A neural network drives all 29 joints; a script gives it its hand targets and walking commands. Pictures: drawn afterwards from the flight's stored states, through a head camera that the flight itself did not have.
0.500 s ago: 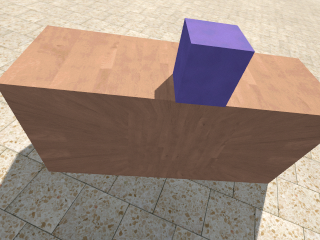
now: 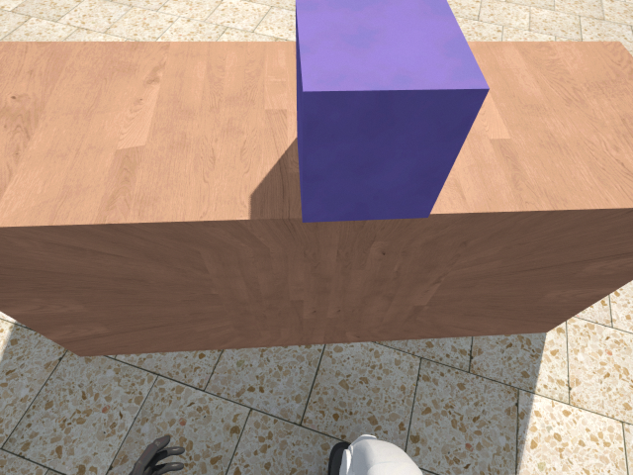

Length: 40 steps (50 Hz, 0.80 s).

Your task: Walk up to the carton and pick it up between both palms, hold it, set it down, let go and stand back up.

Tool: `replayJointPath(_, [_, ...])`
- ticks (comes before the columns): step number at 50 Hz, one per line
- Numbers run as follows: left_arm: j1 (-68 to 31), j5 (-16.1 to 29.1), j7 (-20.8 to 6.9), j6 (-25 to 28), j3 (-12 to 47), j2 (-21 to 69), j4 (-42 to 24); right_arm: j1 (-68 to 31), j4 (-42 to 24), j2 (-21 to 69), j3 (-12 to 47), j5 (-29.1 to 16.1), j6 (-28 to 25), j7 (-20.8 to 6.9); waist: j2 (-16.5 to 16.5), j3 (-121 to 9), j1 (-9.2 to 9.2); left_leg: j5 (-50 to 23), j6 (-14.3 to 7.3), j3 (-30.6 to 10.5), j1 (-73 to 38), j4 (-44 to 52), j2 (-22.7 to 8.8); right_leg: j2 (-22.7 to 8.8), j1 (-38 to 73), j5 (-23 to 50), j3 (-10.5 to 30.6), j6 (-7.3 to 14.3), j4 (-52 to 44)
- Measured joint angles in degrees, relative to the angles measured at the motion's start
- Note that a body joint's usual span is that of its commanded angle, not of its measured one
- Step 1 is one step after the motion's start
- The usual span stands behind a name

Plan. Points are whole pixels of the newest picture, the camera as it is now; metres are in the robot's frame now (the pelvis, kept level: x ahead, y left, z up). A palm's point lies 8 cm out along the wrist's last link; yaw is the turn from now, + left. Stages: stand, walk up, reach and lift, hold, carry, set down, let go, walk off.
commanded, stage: walk up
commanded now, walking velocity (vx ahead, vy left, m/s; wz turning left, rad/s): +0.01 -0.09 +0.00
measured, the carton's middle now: (368, 118) +0.58 -0.09 +0.07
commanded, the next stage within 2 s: none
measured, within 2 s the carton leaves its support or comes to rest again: neither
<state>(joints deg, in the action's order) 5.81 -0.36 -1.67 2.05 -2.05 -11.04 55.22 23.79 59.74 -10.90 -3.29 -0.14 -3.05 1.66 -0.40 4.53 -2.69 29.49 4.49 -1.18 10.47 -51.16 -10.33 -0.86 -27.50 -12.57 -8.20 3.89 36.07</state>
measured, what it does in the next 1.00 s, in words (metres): steps on the spot: left foot, then right foot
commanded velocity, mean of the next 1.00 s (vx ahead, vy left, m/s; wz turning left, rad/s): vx -0.05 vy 0.00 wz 0.01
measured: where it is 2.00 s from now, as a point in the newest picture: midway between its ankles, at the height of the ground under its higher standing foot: outside the picture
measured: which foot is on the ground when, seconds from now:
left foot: up 0.00-0.56, down 0.58-1.00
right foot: down 0.00-0.60, up 0.62-0.90, down 0.92-1.00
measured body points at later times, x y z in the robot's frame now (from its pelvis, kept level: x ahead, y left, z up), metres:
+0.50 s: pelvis +0.00 +0.00 +0.01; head +0.02 +0.00 +0.46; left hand +0.06 +0.27 -0.13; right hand +0.03 -0.25 -0.14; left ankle -0.04 +0.14 -0.69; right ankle +0.07 -0.08 -0.72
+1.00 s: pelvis -0.02 +0.04 +0.02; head -0.02 +0.05 +0.47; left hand -0.04 +0.27 -0.14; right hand -0.02 -0.17 -0.13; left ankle -0.06 +0.14 -0.72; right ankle -0.07 -0.08 -0.72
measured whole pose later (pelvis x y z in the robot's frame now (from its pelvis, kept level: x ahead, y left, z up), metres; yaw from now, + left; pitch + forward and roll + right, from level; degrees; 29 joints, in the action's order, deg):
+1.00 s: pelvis -0.02 +0.04 +0.02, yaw +0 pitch +1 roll +0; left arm 17.9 0.0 2.4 -0.2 -1.4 -9.1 66.8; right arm 19.0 61.1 -7.8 1.1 0.6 -2.8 2.1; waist -0.3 -0.7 -0.7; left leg 15.2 -1.7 3.5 7.1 -21.6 0.6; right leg -0.8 -6.0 -15.5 -1.0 -0.7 20.8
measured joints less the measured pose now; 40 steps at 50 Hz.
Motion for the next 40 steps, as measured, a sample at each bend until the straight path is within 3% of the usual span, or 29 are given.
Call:
replayJointPath(2, [2.6,0.3,1.3,0.3,0.2,-0.2,0.9,-4.2,-1.8,-0.6,-0.4,-0.3,0.3,-0.1,-0.5,0.1,1.62,2.1,-1.5,-1.0,5.9,-12.3,3.5,0.0,3.6,1.0,0.3,0.2,-2.8])
replayJointPath(4, [5.3,0.1,2.1,0.5,1.0,0.0,2.2,-8.1,-3.3,-1.8,-0.6,-0.1,0.8,0.0,0.7,-0.3,2.92,0.7,-2.6,-0.5,10.3,-15.6,6.0,0.1,7.2,2.1,0.1,0.5,-7.0])
replayJointPath(7, [9.1,-0.1,2.5,1.0,2.0,0.4,3.6,-12.9,-4.4,-2.3,-0.2,0.2,2.4,0.1,2.7,-1.2,4.36,-4.6,-3.5,0.0,13.6,-11.4,8.5,0.6,11.3,3.4,0.6,0.4,-12.1])
replayJointPath(11, [11.3,-0.1,2.7,1.2,2.9,0.6,4.1,-14.8,-3.7,-0.9,0.5,0.5,4.9,-0.3,3.9,-2.3,4.76,-10.4,-3.5,-0.9,14.2,-4.3,10.1,1.6,13.7,3.7,0.7,0.8,-13.7])
replayJointPath(16, [9.8,-0.3,3.6,0.1,2.5,0.4,2.4,-12.7,-2.2,-0.6,0.2,0.5,7.5,0.0,3.1,-2.8,4.91,-8.9,-1.6,-0.6,13.6,-2.0,10.8,1.3,13.1,2.7,0.8,1.0,-11.4])
replayJointPath(24, [5.9,-1.0,4.5,-3.0,0.4,-1.9,1.1,-9.9,-2.1,-1.5,-0.1,0.7,8.2,-0.1,0.2,-2.8,3.80,-4.7,-1.5,0.7,9.3,2.9,9.9,-0.7,8.2,2.9,0.7,0.0,-7.3])
replayJointPath(29, [5.0,-0.7,4.4,-4.2,-0.8,-3.1,1.0,-7.8,-2.1,-1.0,0.8,0.5,6.8,-0.4,-0.8,-3.8,3.13,-8.4,-3.2,2.6,2.0,18.3,9.0,-1.9,4.6,4.2,0.2,-1.8,-5.6])
replayJointPath(31, [6.2,-0.4,4.0,-4.8,-1.3,-3.4,2.2,-6.6,-1.3,0.3,1.6,0.8,5.7,-0.8,-2.5,-4.5,3.05,-9.7,-4.7,3.8,0.5,21.4,10.2,-2.6,4.2,-0.6,1.7,-2.4,-4.5])
replayJointPath(34, [8.5,-0.3,3.0,-5.8,-1.3,-1.9,4.1,-3.4,0.0,1.4,3.0,1.0,4.3,-0.6,-0.6,-6.5,1.91,-12.9,-5.9,3.2,-2.0,27.0,9.6,-0.7,5.4,-6.1,4.6,-2.5,-2.1])
replayJointPath(40, [10.7,-0.7,2.1,-4.8,-1.0,-0.8,7.0,-3.0,1.1,4.5,5.1,0.9,1.7,-0.2,-1.6,-5.9,3.19,-17.4,-6.6,4.3,-4.4,34.4,10.6,-0.3,8.5,-3.8,8.4,-3.1,2.2])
